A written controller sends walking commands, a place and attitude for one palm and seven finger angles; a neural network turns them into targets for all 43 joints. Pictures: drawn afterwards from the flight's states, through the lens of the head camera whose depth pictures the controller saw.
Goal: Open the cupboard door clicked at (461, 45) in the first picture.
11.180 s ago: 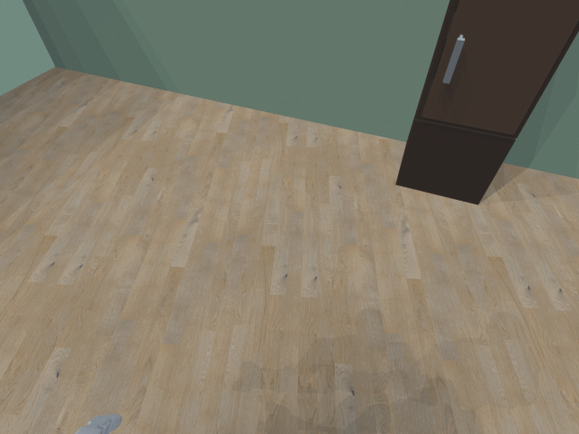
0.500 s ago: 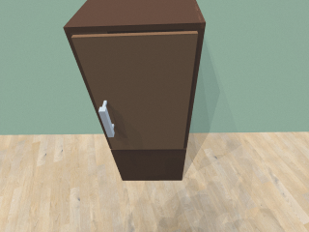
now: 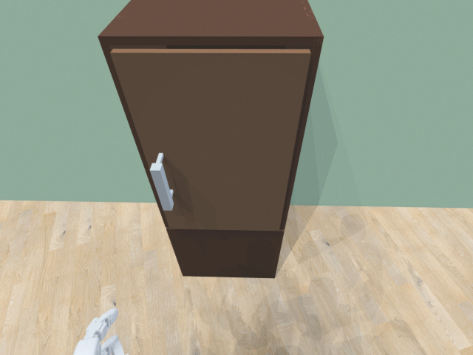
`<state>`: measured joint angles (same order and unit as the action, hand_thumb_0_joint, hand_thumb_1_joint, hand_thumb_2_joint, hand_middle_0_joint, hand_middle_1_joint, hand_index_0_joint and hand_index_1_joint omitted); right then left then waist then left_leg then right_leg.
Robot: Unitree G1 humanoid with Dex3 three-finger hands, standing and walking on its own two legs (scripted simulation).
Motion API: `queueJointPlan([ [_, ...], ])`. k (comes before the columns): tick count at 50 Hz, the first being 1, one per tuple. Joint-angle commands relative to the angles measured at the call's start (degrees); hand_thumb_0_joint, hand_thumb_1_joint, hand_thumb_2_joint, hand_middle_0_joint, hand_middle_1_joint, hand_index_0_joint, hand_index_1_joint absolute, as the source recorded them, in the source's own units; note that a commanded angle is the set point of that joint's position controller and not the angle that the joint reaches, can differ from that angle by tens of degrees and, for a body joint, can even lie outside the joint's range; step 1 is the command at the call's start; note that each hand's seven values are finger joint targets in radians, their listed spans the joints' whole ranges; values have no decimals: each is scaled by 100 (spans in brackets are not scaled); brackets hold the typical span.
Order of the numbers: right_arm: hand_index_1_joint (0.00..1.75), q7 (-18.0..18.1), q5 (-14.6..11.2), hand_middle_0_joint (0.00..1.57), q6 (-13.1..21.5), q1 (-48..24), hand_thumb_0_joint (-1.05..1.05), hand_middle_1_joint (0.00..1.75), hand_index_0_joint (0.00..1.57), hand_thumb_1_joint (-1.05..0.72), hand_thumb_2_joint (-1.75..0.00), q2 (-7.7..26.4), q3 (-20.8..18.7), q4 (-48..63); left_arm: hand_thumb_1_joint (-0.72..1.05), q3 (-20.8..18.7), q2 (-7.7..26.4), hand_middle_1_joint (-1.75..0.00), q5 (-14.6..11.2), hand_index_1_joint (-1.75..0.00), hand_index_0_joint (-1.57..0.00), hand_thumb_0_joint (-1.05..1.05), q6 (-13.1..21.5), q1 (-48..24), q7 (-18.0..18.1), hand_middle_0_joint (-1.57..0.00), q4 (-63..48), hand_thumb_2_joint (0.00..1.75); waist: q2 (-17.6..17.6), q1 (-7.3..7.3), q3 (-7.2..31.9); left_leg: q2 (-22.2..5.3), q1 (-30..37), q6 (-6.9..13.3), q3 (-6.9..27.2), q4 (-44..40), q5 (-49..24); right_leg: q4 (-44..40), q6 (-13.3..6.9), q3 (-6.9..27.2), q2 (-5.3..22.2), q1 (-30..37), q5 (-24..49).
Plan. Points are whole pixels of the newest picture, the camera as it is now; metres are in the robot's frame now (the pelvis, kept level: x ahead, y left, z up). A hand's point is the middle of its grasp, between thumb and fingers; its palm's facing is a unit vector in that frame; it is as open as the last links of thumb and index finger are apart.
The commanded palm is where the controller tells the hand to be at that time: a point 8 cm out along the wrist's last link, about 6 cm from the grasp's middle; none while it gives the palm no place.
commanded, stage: raise the hand with hooked fingers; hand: left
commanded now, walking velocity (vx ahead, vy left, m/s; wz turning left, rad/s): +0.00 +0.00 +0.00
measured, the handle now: (164, 182) +0.53 +0.22 -0.08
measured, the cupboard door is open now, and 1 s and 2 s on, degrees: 0 0 0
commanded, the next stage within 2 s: move the hooked fingers beside the handle in 1.96 s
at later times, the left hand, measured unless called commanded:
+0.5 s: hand (129, 333) +0.17 +0.20 -0.05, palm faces +0.01 -0.99 -0.10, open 9.9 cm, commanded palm +0.15 +0.26 -0.06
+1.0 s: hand (113, 315) +0.20 +0.24 -0.07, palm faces -0.04 -1.00 -0.05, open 12.9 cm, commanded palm +0.19 +0.30 -0.06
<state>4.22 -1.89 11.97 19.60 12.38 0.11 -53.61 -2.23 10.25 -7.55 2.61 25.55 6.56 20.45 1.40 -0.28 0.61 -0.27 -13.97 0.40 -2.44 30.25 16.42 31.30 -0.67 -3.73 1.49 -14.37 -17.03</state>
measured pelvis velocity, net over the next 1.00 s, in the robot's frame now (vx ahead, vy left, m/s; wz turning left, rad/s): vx -0.04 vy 0.02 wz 0.00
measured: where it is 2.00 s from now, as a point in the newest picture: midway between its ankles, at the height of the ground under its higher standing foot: outside the picture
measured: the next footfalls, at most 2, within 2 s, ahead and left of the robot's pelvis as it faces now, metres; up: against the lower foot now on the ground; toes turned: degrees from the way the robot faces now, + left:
none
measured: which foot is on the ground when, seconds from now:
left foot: down 0.00-1.00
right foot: down 0.00-1.00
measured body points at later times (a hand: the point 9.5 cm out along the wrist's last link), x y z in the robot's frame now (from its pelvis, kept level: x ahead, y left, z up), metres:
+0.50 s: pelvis -0.03 -0.02 -0.12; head +0.06 +0.00 +0.32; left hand +0.17 +0.25 -0.04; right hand +0.21 -0.21 -0.19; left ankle +0.00 +0.11 -0.73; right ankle -0.01 -0.11 -0.73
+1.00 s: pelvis -0.04 +0.02 -0.10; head +0.05 +0.04 +0.34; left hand +0.20 +0.30 -0.07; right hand +0.14 -0.24 -0.17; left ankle +0.00 +0.11 -0.73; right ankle -0.01 -0.11 -0.73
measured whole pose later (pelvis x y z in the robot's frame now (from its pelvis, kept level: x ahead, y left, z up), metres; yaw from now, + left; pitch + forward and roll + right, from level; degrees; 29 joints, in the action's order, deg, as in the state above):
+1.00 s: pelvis -0.04 +0.02 -0.10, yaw +0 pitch +18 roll -3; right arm 3.5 -1.9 12.9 12.9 15.5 -0.9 -31.2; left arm -16.7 18.2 -18.4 23.1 13.2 -23.5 8.8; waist 0.2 -1.1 7.6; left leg -1.7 -59.6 1.7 0.3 72.3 30.6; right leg 68.6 -0.1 -5.4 1.6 -57.0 -29.3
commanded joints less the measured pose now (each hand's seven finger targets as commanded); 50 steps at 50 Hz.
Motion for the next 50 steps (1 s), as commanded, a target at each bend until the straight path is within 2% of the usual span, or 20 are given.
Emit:
queueJointPlan([
  [1,30,-14,57,20,726,-915,0,30,20,-90,-90,919,-411,1575,71,-240,27,-42,-174,-42,-21,0,1241,-210,-410,-21,-812,82,-956,-166,-530,72,-1132,56,348,319,69,4,-2,-195,-56,-1582,-529],
  [2,30,-104,107,20,728,-939,0,30,20,-90,-90,852,-441,1774,69,-229,-228,-43,-251,-43,-22,0,1565,478,-676,-22,-561,81,-1491,54,-237,88,-1433,2,321,606,-8,342,-15,-252,-103,-1766,-611],
  [4,30,-270,167,20,757,-1146,0,30,20,-90,-90,802,-560,2152,64,-380,-328,-47,-492,-47,-22,0,2353,1322,-1309,-22,-611,79,-1855,384,303,156,-2073,-52,207,1236,-155,1018,-35,-166,-129,-1886,-259],
  [6,30,-455,146,20,685,-1217,0,30,20,-90,-90,834,-674,2413,60,-835,33,-50,-663,-50,-22,0,3044,1639,-2011,-22,-545,77,-1302,593,763,264,-2471,-148,121,1763,-446,1676,-110,10,-86,-1722,562],
  [8,30,-544,159,20,644,-1399,0,30,20,-90,-90,860,-691,2709,55,-1048,378,-53,-706,-53,-22,0,3684,1116,-2624,-22,-847,75,-634,464,1152,302,-2899,-159,65,2399,-560,2317,-138,164,-39,-2061,1116],
  [9,30,-530,145,20,602,-1416,0,30,20,-90,-90,832,-716,2799,53,-1342,620,-54,-695,-54,-23,0,3794,939,-2700,-23,-939,74,-417,518,1370,302,-3115,-116,-24,2626,-508,2513,-141,269,-31,-2224,1030],
  [11,30,-489,174,20,480,-1415,0,30,20,-90,-90,869,-706,3032,48,-1528,926,-57,-769,-57,-23,0,3759,341,-2677,-23,-1609,72,80,508,1641,287,-3374,-58,-21,2913,-278,2766,-163,476,-76,-2524,571],
  [15,30,-358,168,20,404,-1230,0,30,20,-90,-90,770,-626,3265,39,-1491,991,-63,-986,-63,-24,0,3844,-877,-2461,-24,-3276,68,784,156,2310,140,-3323,46,159,3388,54,2827,-121,626,-121,-3008,-185],
  [16,30,-296,184,20,408,-1160,0,30,20,-90,-90,822,-579,3299,36,-1380,1084,-64,-1073,-64,-24,0,3934,-1416,-2481,-24,-4042,67,616,-6,2459,76,-3292,102,286,3579,-14,2939,-128,635,-192,-3144,-148],
  [17,30,-233,199,20,401,-1089,0,30,20,-90,-90,819,-591,3217,34,-1398,1109,-66,-1010,-66,-24,0,3935,-1202,-2496,-24,-4190,66,644,-12,2681,31,-3173,137,302,3679,-203,2940,-135,647,-197,-3146,56],
  [18,30,-192,186,20,429,-1051,0,30,20,-90,-90,793,-545,3145,32,-1063,850,-68,-1004,-68,-24,0,3907,-1128,-2589,-24,-4187,65,564,-161,2610,3,-3152,171,321,3746,-314,2912,-115,628,-198,-3202,253],
  [21,30,-96,155,20,453,-983,0,30,20,-90,-90,903,-454,2925,25,-932,934,-72,-1047,-72,-25,0,3479,-1205,-2975,-25,-3668,62,361,-364,2360,-48,-3498,207,420,3931,-292,2927,-96,553,-259,-3331,257],
  [24,30,-31,3,20,377,-1042,0,30,20,-90,-90,934,-440,2838,18,-1287,1105,-76,-1121,-76,-25,0,2567,-829,-3296,-25,-2520,59,-167,-253,2172,-15,-4002,163,443,3774,121,2670,0,536,-222,-3152,-296],
  [28,30,-2,-91,20,209,-1317,0,30,20,-90,-90,882,-432,3190,8,-2084,1492,-82,-1445,-82,-26,0,1532,-479,-3342,-26,-2288,55,-383,244,2735,104,-4010,127,387,3451,-58,2517,74,609,-73,-2332,-218],
  [31,30,-29,-35,20,224,-1298,0,30,20,-90,-90,695,-413,3202,1,-2454,1580,-87,-1537,-87,-26,0,1653,-506,-2875,-26,-2674,52,-309,435,2838,41,-3785,87,471,3261,-332,2668,16,439,-122,-2206,56],
  [33,30,-60,0,20,290,-1155,0,30,20,-90,-90,630,-431,3082,-3,-2344,1436,-90,-1452,-90,-27,0,2061,-578,-2587,-27,-2956,50,-146,368,2734,7,-3578,80,454,3152,-371,2726,-6,298,-156,-2490,43],
  [38,30,-82,44,20,371,-922,0,30,20,-90,-90,863,-402,2824,-15,-1729,1235,-98,-1130,-98,-27,0,2814,-1228,-2567,-27,-2272,45,-98,-111,1780,7,-3916,99,498,3200,630,2691,-48,214,-214,-3632,-1313],
  [41,30,-32,-22,20,423,-807,0,30,20,-90,-90,1064,-390,2903,-22,-1541,1313,-102,-1165,-102,-28,0,2820,-1580,-2923,-28,-2064,42,145,-191,1701,35,-3839,112,555,3046,1150,2701,-88,167,-220,-3892,-1622],
  [46,30,14,-47,20,449,-707,0,30,20,-90,-90,1159,-386,3073,-34,-2200,2035,-110,-1328,-110,-29,0,2538,-1627,-3066,-29,-2499,37,515,107,2466,16,-3161,75,662,2708,600,2792,-135,12,-263,-3422,-959],
  [50,30,-47,-8,20,385,-723,0,30,20,-90,-90,1065,-367,3072,-43,-2350,1897,-115,-1384,-115,-29,0,2510,-1513,-2771,-29,-2581,33,661,163,2413,-2,-2897,-11,680,2631,107,2831,-125,-120,-273,-3378,-597],
])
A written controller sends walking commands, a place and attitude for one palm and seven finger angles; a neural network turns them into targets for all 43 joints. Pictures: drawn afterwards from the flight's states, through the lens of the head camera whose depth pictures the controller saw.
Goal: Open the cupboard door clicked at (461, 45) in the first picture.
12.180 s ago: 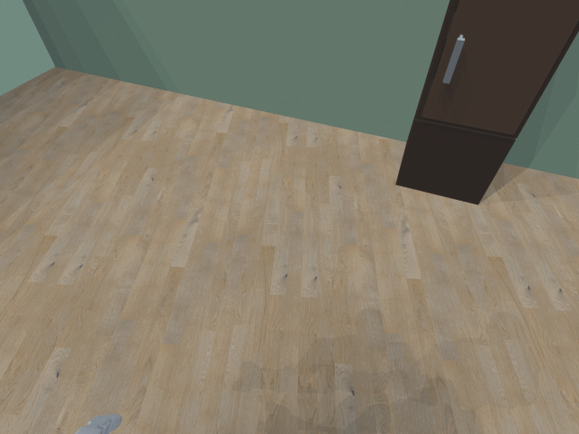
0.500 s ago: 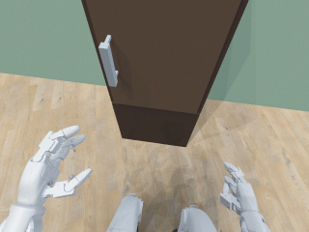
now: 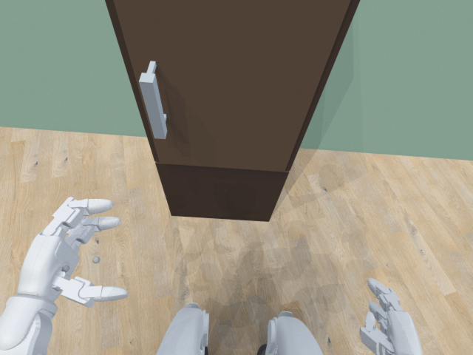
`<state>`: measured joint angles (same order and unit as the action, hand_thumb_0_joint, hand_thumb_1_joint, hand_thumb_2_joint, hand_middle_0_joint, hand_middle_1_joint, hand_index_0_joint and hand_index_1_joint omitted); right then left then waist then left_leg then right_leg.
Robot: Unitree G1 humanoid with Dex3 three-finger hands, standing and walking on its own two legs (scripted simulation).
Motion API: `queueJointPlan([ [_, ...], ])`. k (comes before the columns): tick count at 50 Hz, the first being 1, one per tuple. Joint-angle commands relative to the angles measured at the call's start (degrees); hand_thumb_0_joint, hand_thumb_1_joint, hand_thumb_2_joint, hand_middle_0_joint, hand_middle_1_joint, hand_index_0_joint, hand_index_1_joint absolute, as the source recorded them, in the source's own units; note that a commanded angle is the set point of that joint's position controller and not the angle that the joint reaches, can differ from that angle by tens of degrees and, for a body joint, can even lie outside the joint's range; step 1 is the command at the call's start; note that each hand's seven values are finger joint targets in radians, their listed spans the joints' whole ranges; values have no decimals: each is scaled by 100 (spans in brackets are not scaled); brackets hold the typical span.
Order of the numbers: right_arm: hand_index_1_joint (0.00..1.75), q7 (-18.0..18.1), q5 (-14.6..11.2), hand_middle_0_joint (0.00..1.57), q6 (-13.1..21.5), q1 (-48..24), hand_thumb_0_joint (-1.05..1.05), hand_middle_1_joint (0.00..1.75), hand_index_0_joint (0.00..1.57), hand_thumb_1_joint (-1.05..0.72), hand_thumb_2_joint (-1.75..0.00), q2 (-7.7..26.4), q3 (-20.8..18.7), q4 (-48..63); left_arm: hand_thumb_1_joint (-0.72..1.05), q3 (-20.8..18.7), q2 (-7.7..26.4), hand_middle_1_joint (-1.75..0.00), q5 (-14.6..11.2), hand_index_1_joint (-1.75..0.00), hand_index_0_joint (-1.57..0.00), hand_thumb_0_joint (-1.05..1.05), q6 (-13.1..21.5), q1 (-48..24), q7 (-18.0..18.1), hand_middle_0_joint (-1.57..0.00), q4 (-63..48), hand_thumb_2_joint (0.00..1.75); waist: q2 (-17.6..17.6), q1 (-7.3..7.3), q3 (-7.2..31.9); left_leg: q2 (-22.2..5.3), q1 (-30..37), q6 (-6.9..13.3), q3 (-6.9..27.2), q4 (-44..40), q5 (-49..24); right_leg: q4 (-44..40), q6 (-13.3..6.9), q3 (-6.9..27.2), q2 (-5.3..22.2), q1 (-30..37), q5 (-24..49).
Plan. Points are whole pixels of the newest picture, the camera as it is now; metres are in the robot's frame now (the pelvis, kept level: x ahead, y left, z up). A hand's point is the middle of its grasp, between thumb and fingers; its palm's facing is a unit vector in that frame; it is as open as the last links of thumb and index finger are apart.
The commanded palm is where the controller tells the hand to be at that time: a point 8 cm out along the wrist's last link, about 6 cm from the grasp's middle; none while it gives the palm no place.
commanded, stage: raise the hand with hooked fingers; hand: left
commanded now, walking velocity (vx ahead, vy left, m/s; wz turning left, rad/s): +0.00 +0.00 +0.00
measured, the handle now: (156, 102) +0.58 +0.20 +0.03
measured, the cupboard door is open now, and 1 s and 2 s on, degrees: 0 0 0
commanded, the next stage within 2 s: move the hooked fingers beside the handle in 0.96 s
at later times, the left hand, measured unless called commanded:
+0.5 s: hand (65, 218) +0.30 +0.28 +0.05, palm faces +0.02 -1.00 -0.07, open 14.0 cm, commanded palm +0.27 +0.32 +0.05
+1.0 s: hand (79, 221) +0.30 +0.26 +0.05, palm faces +0.00 -1.00 -0.07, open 14.0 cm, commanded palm +0.28 +0.31 +0.05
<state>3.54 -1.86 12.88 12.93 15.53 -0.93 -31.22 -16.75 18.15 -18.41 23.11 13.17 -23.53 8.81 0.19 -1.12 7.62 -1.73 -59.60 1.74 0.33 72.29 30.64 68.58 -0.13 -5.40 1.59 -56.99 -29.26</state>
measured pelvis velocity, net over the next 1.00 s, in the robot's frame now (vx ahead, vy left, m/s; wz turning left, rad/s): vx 0.02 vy -0.01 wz -0.01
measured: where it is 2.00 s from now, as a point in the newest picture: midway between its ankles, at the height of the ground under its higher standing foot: outside the picture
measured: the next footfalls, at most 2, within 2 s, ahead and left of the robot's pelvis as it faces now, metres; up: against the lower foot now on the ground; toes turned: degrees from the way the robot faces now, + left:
none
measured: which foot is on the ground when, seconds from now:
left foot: down 0.00-1.00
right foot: down 0.00-1.00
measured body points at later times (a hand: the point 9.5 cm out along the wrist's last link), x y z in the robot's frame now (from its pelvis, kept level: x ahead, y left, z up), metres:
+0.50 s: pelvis +0.01 +0.00 +0.00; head +0.12 +0.02 +0.44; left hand +0.29 +0.33 +0.06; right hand +0.18 -0.25 -0.08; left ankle +0.04 +0.10 -0.63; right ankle +0.04 -0.13 -0.63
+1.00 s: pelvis +0.02 -0.01 +0.01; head +0.12 +0.00 +0.44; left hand +0.29 +0.31 +0.05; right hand +0.18 -0.26 -0.08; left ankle +0.04 +0.10 -0.63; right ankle +0.04 -0.13 -0.63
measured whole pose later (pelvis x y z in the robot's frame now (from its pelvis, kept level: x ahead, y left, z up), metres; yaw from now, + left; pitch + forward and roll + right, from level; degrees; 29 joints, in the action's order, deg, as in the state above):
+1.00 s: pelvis +0.02 -0.01 +0.01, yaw +0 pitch +20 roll -3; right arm 2.7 -1.7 10.4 14.0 15.5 1.2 -30.3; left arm -25.3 22.8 -21.4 22.3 1.9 -30.4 21.4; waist 1.2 -0.7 8.4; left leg -2.4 -59.3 0.7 0.6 70.6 31.1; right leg 67.3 -1.0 -5.5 0.7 -57.1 -29.9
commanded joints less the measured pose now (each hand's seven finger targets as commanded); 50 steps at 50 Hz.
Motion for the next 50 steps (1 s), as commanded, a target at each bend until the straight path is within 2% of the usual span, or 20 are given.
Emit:
queueJointPlan([
  [1,30,15,0,20,271,-37,0,30,20,-90,-90,742,-257,821,-45,-953,1123,-117,-303,-117,-30,0,450,-286,281,-30,-1295,32,749,238,1641,135,1642,-171,433,-1538,-1430,-842,-202,14,-317,829,687],
  [3,30,-27,24,20,209,-25,0,30,20,-90,-90,771,-240,804,-50,-822,995,-120,-214,-120,-30,0,409,-381,312,-30,-1003,30,714,143,1465,126,1552,-189,431,-1534,-1258,-850,-169,-15,-301,648,599],
  [4,30,-35,15,20,185,-12,0,30,20,-90,-90,800,-232,800,-50,-717,918,-120,-170,-120,-30,0,354,-448,272,-30,-744,30,558,57,1268,126,1425,-184,442,-1542,-1075,-877,-154,-26,-300,562,519],
  [6,30,-24,-2,20,150,39,0,30,20,-90,-90,864,-211,828,-50,-565,884,-120,-120,-120,-30,0,251,-696,107,-30,-420,30,524,-42,1052,125,1277,-168,468,-1543,-807,-890,-166,-16,-326,411,390],
  [9,30,19,-40,20,146,111,0,30,20,-90,-90,954,-203,865,-50,-584,1122,-120,-91,-120,-30,0,153,-1161,-205,-30,-367,30,494,-88,1297,122,1412,-145,465,-1532,-821,-954,-156,33,-307,459,432],
  [13,30,69,-18,20,202,138,0,30,20,-90,-90,945,-179,842,-50,-1022,1600,-120,-246,-120,-30,0,228,-1660,-427,-30,-587,30,686,34,1847,126,1773,-168,466,-1443,-1386,-916,-191,79,-324,688,708],
  [16,30,97,10,20,229,168,0,30,20,-90,-90,921,-163,780,-50,-1397,1881,-120,-380,-120,-30,0,349,-1688,-434,-30,-446,30,548,119,1964,127,1699,-154,429,-1308,-1721,-861,-206,101,-356,812,902],
  [19,30,69,4,20,208,142,0,30,20,-90,-90,903,-155,698,-50,-1409,1794,-120,-432,-120,-30,0,338,-1679,-508,-30,-134,30,746,124,1908,119,1717,-178,385,-1278,-1887,-847,-187,101,-315,764,1021],
  [23,30,56,-40,20,145,246,0,30,20,-90,-90,994,-178,675,-50,-1382,1836,-120,-435,-120,-30,0,73,-1783,-726,-30,450,30,531,64,1852,106,1486,-124,320,-1225,-1887,-877,-159,128,-312,822,1137],
  [24,30,41,-46,20,145,240,0,30,20,-90,-90,994,-186,712,-50,-1309,1785,-120,-427,-120,-30,0,18,-1731,-783,-30,414,30,703,93,1913,119,1529,-120,293,-1240,-1910,-897,-160,150,-291,857,1158],
  [27,30,3,-48,20,161,295,0,30,20,-90,-90,1007,-214,790,-50,-1258,1758,-120,-487,-120,-30,0,-64,-1643,-883,-30,226,30,605,109,2138,111,1678,-91,277,-1214,-2238,-917,-154,163,-302,1016,1440],
  [28,30,-2,-54,20,163,320,0,30,20,-90,-90,1010,-238,799,-50,-1303,1800,-120,-502,-120,-30,0,-32,-1586,-861,-30,137,30,454,99,2152,102,1705,-88,293,-1211,-2324,-927,-144,166,-309,1040,1509],
  [29,30,-17,-36,20,166,312,0,30,20,-90,-90,1009,-238,800,-50,-1383,1875,-120,-519,-120,-30,0,19,-1620,-824,-30,32,30,499,125,2196,115,1651,-79,277,-1182,-2324,-910,-142,185,-303,1091,1543],
  [30,30,-23,-29,20,155,326,0,30,20,-90,-90,989,-249,803,-50,-1473,1916,-120,-522,-120,-30,0,71,-1568,-760,-30,71,30,295,105,2140,115,1533,-63,247,-1162,-2168,-932,-123,201,-310,1114,1459],
  [32,30,-22,-8,20,152,311,0,30,20,-90,-90,968,-237,754,-50,-1594,2011,-120,-533,-120,-30,0,248,-1690,-653,-30,-8,30,415,114,2093,115,1457,-70,222,-1116,-2160,-883,-144,239,-319,1115,1459],
  [36,30,-23,-6,20,121,280,0,30,20,-90,-90,943,-224,757,-50,-1549,1923,-120,-516,-120,-30,0,403,-1839,-517,-30,74,30,606,82,1848,126,1344,-75,207,-1124,-1863,-871,-167,248,-324,937,1165],
  [40,30,-23,-39,20,63,273,0,30,20,-90,-90,955,-218,784,-50,-1372,1838,-120,-422,-120,-30,0,291,-1686,-610,-30,172,30,696,71,1943,131,1400,-54,167,-1195,-1753,-967,-134,297,-282,1060,1167],
  [41,30,-6,-40,20,60,311,0,30,20,-90,-90,967,-213,814,-50,-1322,1829,-120,-441,-120,-30,0,265,-1748,-654,-30,156,30,537,21,1948,123,1390,-37,190,-1165,-1838,-938,-150,280,-314,1078,1246],
  [44,30,-1,-44,20,49,281,0,30,20,-90,-90,955,-217,810,-50,-1442,1963,-120,-442,-120,-30,0,251,-1714,-692,-30,23,30,598,77,2115,122,1507,-38,190,-1179,-1910,-955,-124,297,-294,1151,1339],
  [50,30,23,-42,20,34,216,0,30,20,-90,-90,918,-177,767,-50,-1462,1792,-120,-528,-120,-30,0,317,-1834,-618,-30,409,30,289,27,1737,143,1095,-28,169,-1110,-1457,-1014,-106,341,-294,1061,947],
])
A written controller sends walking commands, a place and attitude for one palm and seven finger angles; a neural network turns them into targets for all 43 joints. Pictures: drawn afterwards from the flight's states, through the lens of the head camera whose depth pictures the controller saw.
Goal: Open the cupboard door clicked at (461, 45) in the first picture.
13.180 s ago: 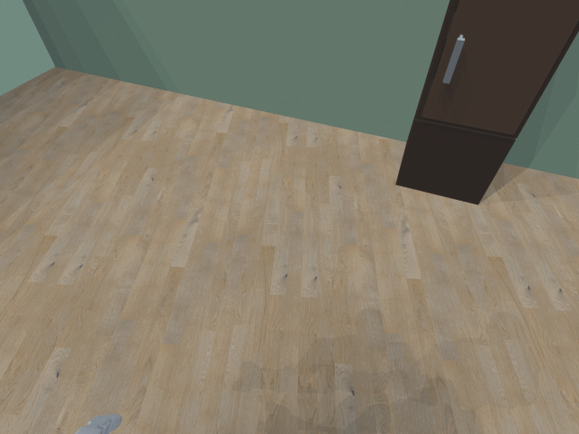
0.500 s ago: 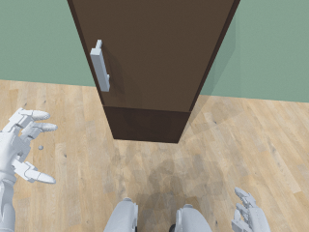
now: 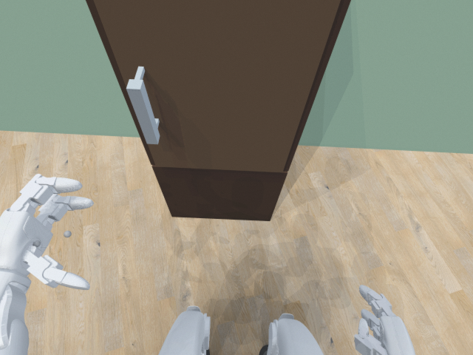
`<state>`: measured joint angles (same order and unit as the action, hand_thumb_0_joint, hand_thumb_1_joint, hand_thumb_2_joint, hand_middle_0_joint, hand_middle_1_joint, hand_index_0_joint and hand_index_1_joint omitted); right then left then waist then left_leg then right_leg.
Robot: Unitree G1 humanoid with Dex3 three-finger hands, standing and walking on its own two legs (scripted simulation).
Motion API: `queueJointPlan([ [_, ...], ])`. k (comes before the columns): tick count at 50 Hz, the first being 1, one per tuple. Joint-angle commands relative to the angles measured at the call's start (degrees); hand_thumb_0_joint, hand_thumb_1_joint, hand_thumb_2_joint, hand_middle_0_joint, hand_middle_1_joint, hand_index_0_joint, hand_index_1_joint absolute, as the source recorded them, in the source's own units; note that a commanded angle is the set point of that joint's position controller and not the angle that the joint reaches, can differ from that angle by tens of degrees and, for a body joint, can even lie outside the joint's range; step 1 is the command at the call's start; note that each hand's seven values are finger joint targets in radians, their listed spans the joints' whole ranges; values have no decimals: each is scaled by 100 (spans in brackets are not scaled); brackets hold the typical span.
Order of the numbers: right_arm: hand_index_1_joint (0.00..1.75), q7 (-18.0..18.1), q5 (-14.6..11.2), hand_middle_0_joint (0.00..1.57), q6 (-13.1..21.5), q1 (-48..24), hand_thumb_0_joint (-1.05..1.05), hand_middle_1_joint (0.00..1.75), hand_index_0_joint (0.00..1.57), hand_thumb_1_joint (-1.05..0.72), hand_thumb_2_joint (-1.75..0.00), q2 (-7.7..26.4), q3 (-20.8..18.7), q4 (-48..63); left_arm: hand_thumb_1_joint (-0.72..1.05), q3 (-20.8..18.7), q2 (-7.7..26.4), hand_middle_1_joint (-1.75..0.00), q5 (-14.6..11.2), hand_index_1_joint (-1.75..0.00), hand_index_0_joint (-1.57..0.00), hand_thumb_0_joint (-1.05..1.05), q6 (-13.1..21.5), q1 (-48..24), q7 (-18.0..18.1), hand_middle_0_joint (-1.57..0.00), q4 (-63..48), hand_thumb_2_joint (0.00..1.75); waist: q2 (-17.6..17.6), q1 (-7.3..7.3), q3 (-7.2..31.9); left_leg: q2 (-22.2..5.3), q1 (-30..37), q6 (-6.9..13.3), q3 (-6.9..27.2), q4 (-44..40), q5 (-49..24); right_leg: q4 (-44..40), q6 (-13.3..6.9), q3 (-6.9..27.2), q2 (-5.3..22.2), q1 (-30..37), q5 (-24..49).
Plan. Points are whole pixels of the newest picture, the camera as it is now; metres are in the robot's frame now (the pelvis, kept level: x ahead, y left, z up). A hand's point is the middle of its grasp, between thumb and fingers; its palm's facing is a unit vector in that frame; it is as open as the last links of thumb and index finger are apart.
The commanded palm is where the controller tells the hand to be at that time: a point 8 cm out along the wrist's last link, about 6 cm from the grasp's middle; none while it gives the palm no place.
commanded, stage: move the hooked fingers beside the handle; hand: left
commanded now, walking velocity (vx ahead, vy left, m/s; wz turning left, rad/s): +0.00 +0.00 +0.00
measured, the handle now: (147, 107) +0.56 +0.22 +0.02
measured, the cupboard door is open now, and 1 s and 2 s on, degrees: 0 0 0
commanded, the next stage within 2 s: none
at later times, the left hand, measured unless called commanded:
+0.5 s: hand (84, 195) +0.34 +0.27 +0.04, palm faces -0.01 -1.00 -0.05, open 14.0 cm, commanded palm +0.33 +0.32 +0.04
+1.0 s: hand (97, 158) +0.42 +0.27 +0.04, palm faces +0.03 -1.00 -0.04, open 14.0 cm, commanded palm +0.40 +0.31 +0.03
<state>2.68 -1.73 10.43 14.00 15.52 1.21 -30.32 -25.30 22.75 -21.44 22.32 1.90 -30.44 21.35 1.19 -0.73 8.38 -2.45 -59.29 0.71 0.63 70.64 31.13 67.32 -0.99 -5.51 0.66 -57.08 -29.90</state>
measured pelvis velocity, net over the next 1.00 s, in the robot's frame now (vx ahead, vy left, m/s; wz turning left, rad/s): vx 0.00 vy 0.01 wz -0.03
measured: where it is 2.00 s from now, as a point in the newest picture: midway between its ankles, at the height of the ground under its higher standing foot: outside the picture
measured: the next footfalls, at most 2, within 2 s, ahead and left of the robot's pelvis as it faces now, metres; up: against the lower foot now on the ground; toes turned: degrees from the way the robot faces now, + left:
none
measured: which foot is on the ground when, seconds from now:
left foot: down 0.00-1.00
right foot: down 0.00-1.00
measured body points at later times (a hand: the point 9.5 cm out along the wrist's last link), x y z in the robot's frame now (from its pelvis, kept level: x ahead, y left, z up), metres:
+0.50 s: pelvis +0.00 +0.00 +0.00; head +0.11 +0.02 +0.43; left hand +0.34 +0.32 +0.05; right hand +0.13 -0.26 -0.09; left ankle +0.02 +0.11 -0.64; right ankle +0.02 -0.12 -0.64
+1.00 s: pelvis +0.00 +0.01 -0.01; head +0.13 +0.03 +0.42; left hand +0.41 +0.33 +0.04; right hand +0.08 -0.26 -0.11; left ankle +0.02 +0.11 -0.64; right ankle +0.02 -0.12 -0.64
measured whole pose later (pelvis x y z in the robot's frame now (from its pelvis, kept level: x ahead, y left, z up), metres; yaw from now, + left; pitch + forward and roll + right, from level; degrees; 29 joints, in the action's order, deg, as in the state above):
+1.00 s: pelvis +0.00 +0.01 -0.01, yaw -2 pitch +24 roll -3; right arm 2.1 -0.8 4.0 16.7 16.0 1.5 -34.3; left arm -29.2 29.6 -12.5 23.6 -29.9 -26.3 50.0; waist 0.7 -5.1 7.9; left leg -3.0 -64.5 1.4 -0.5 71.9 31.0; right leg 68.2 -0.4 -4.2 0.1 -62.7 -28.9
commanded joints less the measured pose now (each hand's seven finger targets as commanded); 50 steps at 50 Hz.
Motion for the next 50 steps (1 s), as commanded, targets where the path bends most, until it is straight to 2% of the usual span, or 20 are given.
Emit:
queueJointPlan([
  [1,30,119,-56,20,288,118,0,30,20,-90,-90,923,-381,690,-50,-534,1311,-120,-230,-120,-30,0,407,-773,49,-30,-860,30,313,-33,1609,213,1074,76,140,-921,-1527,-868,-54,360,-220,1030,1014],
  [3,30,111,-60,20,273,107,0,30,20,-90,-90,934,-384,693,-50,-489,1319,-120,-173,-120,-30,0,383,-810,-1,-30,-837,30,393,-12,1713,217,1166,72,131,-961,-1533,-870,-42,360,-194,1052,1056],
  [5,30,135,-62,20,278,114,0,30,20,-90,-90,943,-381,659,-50,-330,1281,-120,-108,-120,-30,0,360,-1193,-16,-30,-856,30,406,-109,1710,207,1168,91,141,-930,-1442,-884,-26,377,-186,939,986],
  [8,30,197,-59,20,254,187,0,30,20,-90,-90,988,-364,558,-50,-552,1627,-120,-60,-120,-30,0,366,-1704,-52,-30,-572,30,213,-178,1693,183,999,108,145,-824,-1336,-877,-28,450,-196,908,867],
  [9,30,215,-58,20,267,158,0,30,20,-90,-90,975,-360,523,-50,-481,1589,-120,-36,-120,-30,0,404,-1966,-53,-30,-620,30,385,-182,1741,185,1034,106,151,-808,-1344,-841,-34,452,-184,851,874],
  [15,30,231,-50,20,238,190,0,30,20,-90,-90,989,-339,446,-50,-511,1773,-120,78,-120,-30,0,334,-2525,13,-30,-249,30,587,-116,1993,158,1250,75,197,-898,-1450,-795,-62,391,-181,819,920],
  [18,30,186,-47,20,177,253,0,30,20,-90,-90,990,-354,470,-50,-491,1778,-120,135,-120,-30,0,238,-2431,41,-30,-225,30,720,-45,2302,148,1488,52,201,-961,-1824,-751,-66,349,-174,926,1253],
  [20,30,147,-46,20,124,297,0,30,20,-90,-90,988,-372,479,-50,-584,1810,-120,144,-120,-30,0,163,-2278,112,-30,-116,30,579,-6,2319,146,1477,49,181,-988,-1961,-767,-48,329,-168,1040,1407],
  [24,30,93,-39,20,21,359,0,30,20,-90,-90,982,-367,442,-50,-470,1666,-120,210,-120,-30,0,140,-2531,259,-30,144,30,461,-107,2111,136,1349,51,176,-1002,-1910,-770,-32,298,-180,911,1393],
  [27,30,105,-30,20,-52,448,0,30,20,-90,-90,1032,-377,369,-50,-640,1848,-120,286,-120,-30,0,233,-2798,363,-30,572,30,138,-183,1890,122,1098,73,169,-987,-1609,-808,-26,323,-216,835,1148],
  [31,30,125,-5,20,-80,519,0,30,20,-90,-90,1031,-375,262,-50,-335,1751,-120,409,-120,-30,0,501,-3783,344,-30,516,30,544,-329,2059,124,1326,78,198,-921,-1628,-743,-60,340,-213,588,1090],
  [32,30,128,5,20,-106,588,0,30,20,-90,-90,1060,-401,217,-50,-504,1944,-120,454,-120,-30,0,528,-3698,337,-30,610,30,562,-253,2254,98,1493,44,234,-968,-1717,-740,-66,325,-217,608,1108],
  [35,30,126,12,20,-141,634,0,30,20,-90,-90,1064,-394,112,-50,-330,1900,-120,540,-120,-30,0,578,-4153,292,-30,761,30,767,-330,2359,87,1689,26,286,-929,-1924,-701,-70,304,-202,454,1206],
  [37,30,112,21,20,-176,705,0,30,20,-90,-90,1067,-400,62,-50,-304,1866,-120,544,-120,-30,0,548,-4200,282,-30,888,30,778,-311,2507,74,1865,12,320,-928,-2139,-706,-74,285,-212,446,1307],
  [39,30,109,26,20,-247,749,0,30,20,-90,-90,1107,-408,48,-50,-571,2127,-120,575,-120,-30,0,478,-4075,322,-30,1194,30,614,-260,2494,69,1743,7,325,-924,-2201,-681,-67,267,-202,506,1374],
  [40,30,95,21,20,-279,725,0,30,20,-90,-90,1077,-385,43,-50,-470,2038,-120,594,-120,-30,0,438,-4246,346,-30,1297,30,580,-314,2386,88,1587,33,287,-908,-2078,-704,-46,289,-194,518,1354],
  [43,30,85,44,20,-375,795,0,30,20,-90,-90,1093,-375,23,-50,-769,2379,-120,657,-120,-30,0,413,-4469,428,-30,1613,30,407,-287,2377,88,1327,57,243,-846,-2078,-659,-35,312,-195,678,1497],
  [45,30,54,47,20,-424,812,0,30,20,-90,-90,1066,-370,76,-50,-742,2347,-120,698,-120,-30,0,443,-4450,454,-30,1665,30,510,-268,2460,100,1328,65,197,-827,-2148,-660,-33,339,-200,748,1596],
  [48,30,31,73,20,-494,882,0,30,20,-90,-90,1085,-367,23,-50,-793,2506,-120,747,-120,-30,0,574,-4807,417,-30,1738,30,537,-338,2562,68,1407,62,216,-743,-2336,-600,-30,344,-230,699,1733],
  [50,30,15,65,20,-531,892,0,30,20,-90,-90,1074,-366,-13,-50,-564,2299,-120,787,-120,-30,0,611,-5019,364,-30,1902,30,578,-439,2446,68,1388,77,212,-721,-2231,-624,-25,346,-234,548,1638],
])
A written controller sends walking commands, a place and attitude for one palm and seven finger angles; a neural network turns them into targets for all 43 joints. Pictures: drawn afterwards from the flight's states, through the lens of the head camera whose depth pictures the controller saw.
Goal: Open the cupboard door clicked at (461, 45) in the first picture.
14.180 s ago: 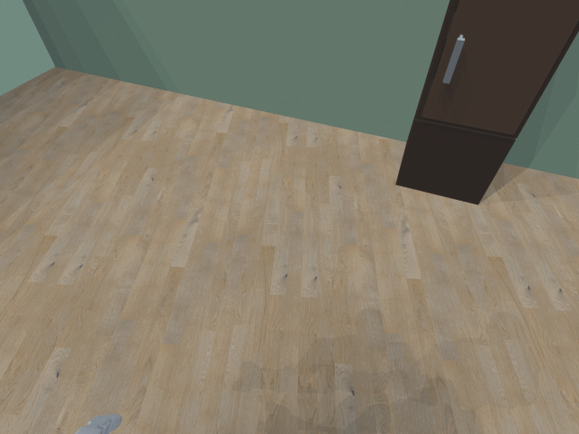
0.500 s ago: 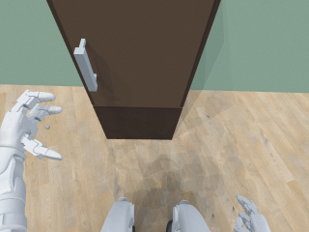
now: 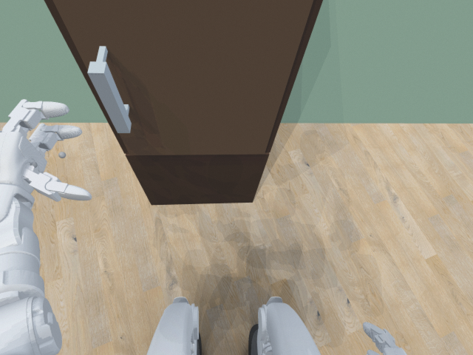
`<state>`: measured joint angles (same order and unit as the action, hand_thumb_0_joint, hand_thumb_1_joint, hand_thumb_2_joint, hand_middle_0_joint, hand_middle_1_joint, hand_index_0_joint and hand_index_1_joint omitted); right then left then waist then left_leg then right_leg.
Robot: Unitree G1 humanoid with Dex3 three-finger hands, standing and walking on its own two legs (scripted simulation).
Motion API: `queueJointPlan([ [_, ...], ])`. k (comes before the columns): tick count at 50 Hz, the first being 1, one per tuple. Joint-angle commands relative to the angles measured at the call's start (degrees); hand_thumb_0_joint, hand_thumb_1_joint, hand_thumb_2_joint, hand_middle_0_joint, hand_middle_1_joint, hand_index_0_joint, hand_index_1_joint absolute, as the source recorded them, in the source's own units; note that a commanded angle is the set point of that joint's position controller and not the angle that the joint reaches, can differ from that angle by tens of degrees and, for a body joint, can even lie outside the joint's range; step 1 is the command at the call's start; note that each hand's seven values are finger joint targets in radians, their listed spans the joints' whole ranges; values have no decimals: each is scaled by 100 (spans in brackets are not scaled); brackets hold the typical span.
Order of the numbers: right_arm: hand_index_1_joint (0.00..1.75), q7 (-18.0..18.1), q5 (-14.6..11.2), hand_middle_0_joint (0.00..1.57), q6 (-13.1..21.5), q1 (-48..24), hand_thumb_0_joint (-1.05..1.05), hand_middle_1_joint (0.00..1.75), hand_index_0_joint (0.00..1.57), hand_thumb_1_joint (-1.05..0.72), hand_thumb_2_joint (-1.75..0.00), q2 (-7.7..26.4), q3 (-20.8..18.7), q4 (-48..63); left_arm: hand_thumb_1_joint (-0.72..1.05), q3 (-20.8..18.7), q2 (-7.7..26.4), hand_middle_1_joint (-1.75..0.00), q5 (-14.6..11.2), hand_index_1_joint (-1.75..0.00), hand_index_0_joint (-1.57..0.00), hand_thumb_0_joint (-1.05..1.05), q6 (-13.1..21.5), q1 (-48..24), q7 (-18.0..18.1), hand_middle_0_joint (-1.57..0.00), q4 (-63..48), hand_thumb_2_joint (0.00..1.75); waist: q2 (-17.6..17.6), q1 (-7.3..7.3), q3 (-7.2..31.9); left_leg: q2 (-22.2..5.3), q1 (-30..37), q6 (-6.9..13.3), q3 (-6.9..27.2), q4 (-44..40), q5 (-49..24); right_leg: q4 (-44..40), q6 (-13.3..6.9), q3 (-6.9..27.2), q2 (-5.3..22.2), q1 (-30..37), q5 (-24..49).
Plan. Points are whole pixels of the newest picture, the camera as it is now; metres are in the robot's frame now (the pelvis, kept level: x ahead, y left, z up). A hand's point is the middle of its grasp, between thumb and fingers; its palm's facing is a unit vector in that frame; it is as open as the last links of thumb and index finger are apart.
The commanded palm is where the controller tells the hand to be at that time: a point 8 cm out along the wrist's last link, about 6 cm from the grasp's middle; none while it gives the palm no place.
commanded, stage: move the hooked fingers beside the handle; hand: left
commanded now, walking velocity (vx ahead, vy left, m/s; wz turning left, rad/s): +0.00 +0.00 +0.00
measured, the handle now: (114, 92) +0.56 +0.23 +0.03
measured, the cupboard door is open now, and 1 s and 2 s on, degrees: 0 0 0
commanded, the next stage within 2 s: slide the fingers in behind the handle in 1.46 s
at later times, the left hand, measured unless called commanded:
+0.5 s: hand (79, 117) +0.49 +0.27 +0.04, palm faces +0.05 -1.00 -0.04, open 14.0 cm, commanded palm +0.48 +0.31 +0.03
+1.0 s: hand (80, 112) +0.51 +0.27 +0.03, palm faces +0.05 -1.00 -0.02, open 14.0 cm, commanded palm +0.50 +0.30 +0.03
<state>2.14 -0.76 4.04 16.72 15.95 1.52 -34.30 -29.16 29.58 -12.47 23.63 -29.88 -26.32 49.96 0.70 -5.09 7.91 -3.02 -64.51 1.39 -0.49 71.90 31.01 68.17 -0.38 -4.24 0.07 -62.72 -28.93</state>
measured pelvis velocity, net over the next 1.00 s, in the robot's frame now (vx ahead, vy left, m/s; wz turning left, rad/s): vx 0.00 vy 0.01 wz -0.03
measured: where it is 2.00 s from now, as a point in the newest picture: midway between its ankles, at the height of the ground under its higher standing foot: outside the picture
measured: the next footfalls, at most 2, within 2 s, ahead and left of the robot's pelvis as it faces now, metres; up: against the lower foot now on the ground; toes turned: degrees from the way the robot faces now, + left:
none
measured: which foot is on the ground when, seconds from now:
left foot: down 0.00-1.00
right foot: down 0.00-1.00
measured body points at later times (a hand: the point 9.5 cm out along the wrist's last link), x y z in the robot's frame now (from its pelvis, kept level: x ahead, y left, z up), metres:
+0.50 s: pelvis -0.01 +0.00 -0.02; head +0.16 +0.03 +0.40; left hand +0.48 +0.32 +0.04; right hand +0.03 -0.27 -0.12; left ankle +0.02 +0.10 -0.63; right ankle +0.03 -0.12 -0.63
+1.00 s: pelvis +0.00 +0.01 -0.01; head +0.18 +0.05 +0.40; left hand +0.50 +0.33 +0.04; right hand +0.02 -0.26 -0.11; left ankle +0.02 +0.10 -0.63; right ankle +0.03 -0.12 -0.63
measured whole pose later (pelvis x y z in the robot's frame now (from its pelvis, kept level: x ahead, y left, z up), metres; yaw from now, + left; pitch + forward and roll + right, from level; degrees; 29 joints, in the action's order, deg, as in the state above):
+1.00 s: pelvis +0.00 +0.01 -0.01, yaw -2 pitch +29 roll -6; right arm 0.1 0.8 -4.0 19.6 15.7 3.7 -34.6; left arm -31.3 38.4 -5.5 22.0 -49.2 -23.6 63.8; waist 1.6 -10.0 6.7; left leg -3.7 -72.5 2.1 0.7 74.9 31.4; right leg 68.7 0.3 -5.2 -0.8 -69.4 -28.1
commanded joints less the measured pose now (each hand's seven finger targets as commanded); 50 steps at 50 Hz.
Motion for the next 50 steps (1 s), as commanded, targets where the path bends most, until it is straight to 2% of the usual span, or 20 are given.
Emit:
queueJointPlan([
  [1,30,72,-35,20,94,649,0,30,20,-90,-90,1034,-398,369,-50,-85,1530,-120,-123,-120,-30,0,500,-2032,-85,-30,-881,30,611,-88,2456,121,1914,26,340,-805,-2162,-696,-96,216,-195,981,1483],
  [3,30,97,-25,20,34,725,0,30,20,-90,-90,1099,-397,285,-50,-258,1838,-120,-44,-120,-30,0,475,-2234,-115,-30,-490,30,568,-92,2408,113,1786,19,365,-794,-2004,-689,-92,210,-185,921,1350],
  [6,30,104,-14,20,-6,755,0,30,20,-90,-90,1095,-378,247,-50,13,1679,-120,1,-120,-30,0,492,-2806,-174,-30,-357,30,794,-215,2434,122,1869,38,413,-721,-1946,-650,-108,202,-182,626,1214],
  [8,30,99,13,20,-55,828,0,30,20,-90,-90,1151,-392,199,-50,-192,2006,-120,63,-120,-30,0,532,-2951,-129,-30,-381,30,981,-129,2778,101,2190,-10,499,-724,-2213,-603,-119,172,-178,561,1270],
  [11,30,73,55,20,-113,895,0,30,20,-90,-90,1136,-385,162,-50,-155,2022,-120,121,-120,-30,0,587,-3215,-29,-30,-464,30,1135,-178,3045,82,2438,-30,574,-643,-2580,-519,-128,133,-187,410,1387],
  [15,30,79,54,20,-250,918,0,30,20,-90,-90,1169,-313,153,-50,-348,2344,-120,251,-120,-30,0,417,-3384,132,-30,212,30,704,-299,2645,96,1706,42,506,-598,-2046,-565,-73,167,-187,561,1227],
  [20,30,39,94,20,-357,1021,0,30,20,-90,-90,1172,-266,224,-50,-465,2718,-120,444,-120,-30,0,394,-3616,210,-30,216,30,1022,-262,3037,90,1756,44,468,-494,-2334,-477,-72,206,-200,695,1495],
  [21,30,28,105,20,-373,1057,0,30,20,-90,-90,1168,-267,215,-50,-358,2605,-120,446,-120,-30,0,421,-3719,193,-30,235,30,1011,-364,3032,73,1868,51,511,-456,-2445,-438,-85,174,-219,528,1522],
  [23,30,13,115,20,-424,1091,0,30,20,-90,-90,1192,-250,179,-50,-455,2792,-120,455,-120,-30,0,422,-3884,172,-30,285,30,1046,-382,3067,53,1793,44,517,-419,-2444,-442,-65,184,-222,570,1551],
  [25,30,19,99,20,-460,1112,0,30,20,-90,-90,1213,-232,175,-50,-488,2859,-120,420,-120,-30,0,341,-3956,119,-30,526,30,841,-477,2920,58,1496,90,472,-374,-2230,-496,-40,221,-231,644,1517],
  [28,30,31,99,20,-517,1183,0,30,20,-90,-90,1250,-199,186,-50,-609,3152,-120,469,-120,-30,0,262,-4077,47,-30,644,30,1014,-449,3015,59,1443,87,487,-348,-2295,-442,-51,218,-238,657,1574],
  [32,30,23,133,20,-554,1284,0,30,20,-90,-90,1260,-182,121,-50,-315,2989,-120,574,-120,-30,0,211,-4588,36,-30,605,30,1237,-645,3084,14,1700,83,580,-286,-2345,-427,-54,170,-252,224,1433],
  [33,30,25,141,20,-565,1308,0,30,20,-90,-90,1276,-183,94,-50,-393,3115,-120,586,-120,-30,0,218,-4667,60,-30,586,30,1291,-644,3115,5,1763,73,605,-267,-2415,-416,-60,156,-250,165,1440],
  [38,30,-67,171,20,-679,1399,0,30,20,-90,-90,1263,-232,170,-50,-486,2978,-120,508,-120,-30,0,234,-4045,46,-30,235,30,1544,-403,3607,-34,2455,-29,720,-382,-3211,-389,-91,54,-257,220,1715],
  [39,30,-90,158,20,-696,1384,0,30,20,-90,-90,1239,-240,193,-50,-385,2788,-120,490,-120,-30,0,177,-3879,39,-30,271,30,1521,-399,3545,-25,2445,-15,685,-396,-3180,-444,-79,66,-258,226,1721],
  [41,30,-103,143,20,-734,1394,0,30,20,-90,-90,1240,-237,213,-50,-485,2852,-120,470,-120,-30,0,125,-3804,83,-30,233,30,1319,-394,3366,-31,2321,8,691,-447,-3066,-468,-82,48,-271,296,1699],
  [43,30,-118,132,20,-753,1364,0,30,20,-90,-90,1209,-258,214,-50,-318,2654,-120,497,-120,-30,0,101,-3917,125,-30,87,30,1265,-459,3301,-22,2307,17,670,-497,-2875,-549,-56,58,-277,305,1624],
  [45,30,-95,136,20,-750,1335,0,30,20,-90,-90,1206,-242,195,-50,-412,2779,-120,507,-120,-30,0,144,-4112,218,-30,67,30,1168,-509,3046,-19,2071,37,641,-524,-2544,-580,-51,75,-283,316,1461],
  [47,30,-82,145,20,-739,1339,0,30,20,-90,-90,1201,-246,155,-50,-472,2852,-120,518,-120,-30,0,285,-4270,296,-30,-48,30,1335,-490,3096,-17,2260,4,671,-553,-2623,-575,-80,72,-285,246,1430],
  [50,30,-84,168,20,-688,1295,0,30,20,-90,-90,1164,-235,93,-50,-285,2623,-120,548,-120,-30,0,412,-4430,380,-30,80,30,1341,-590,2921,-9,2265,-11,694,-577,-2418,-604,-87,53,-289,118,1264],
])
